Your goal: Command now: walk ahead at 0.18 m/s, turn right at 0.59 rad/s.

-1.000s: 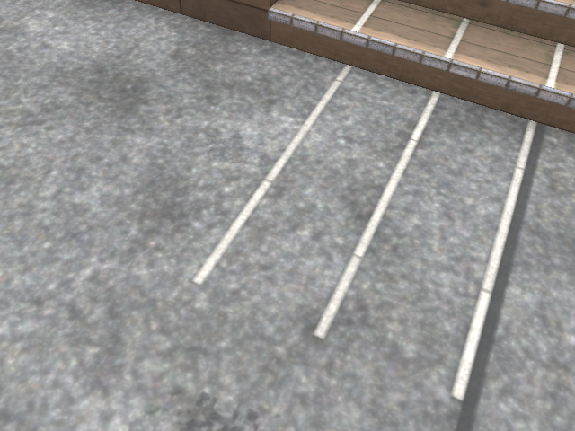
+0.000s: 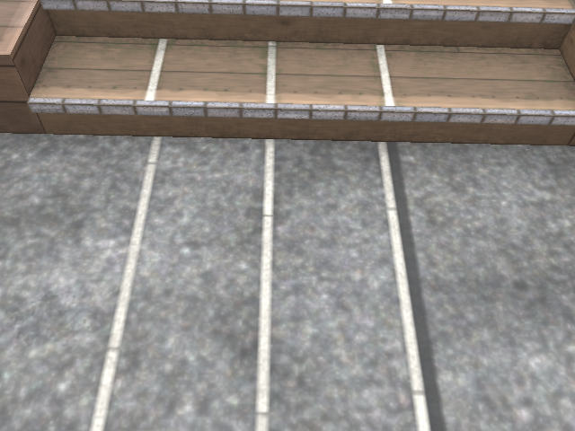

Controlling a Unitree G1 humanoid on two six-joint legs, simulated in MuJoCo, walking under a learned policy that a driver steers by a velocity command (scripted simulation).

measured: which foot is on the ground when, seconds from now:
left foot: down 0.00-0.28, up 0.30-0.60, down 0.62-1.00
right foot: up 0.00-0.24, down 0.26-1.00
